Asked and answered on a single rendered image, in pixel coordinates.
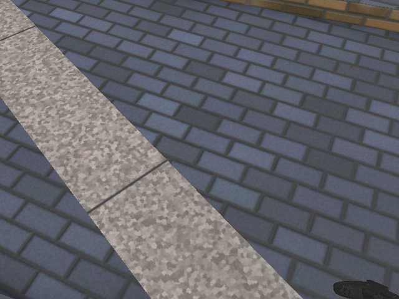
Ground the robot right hand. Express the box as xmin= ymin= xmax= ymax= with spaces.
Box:
xmin=333 ymin=280 xmax=399 ymax=299

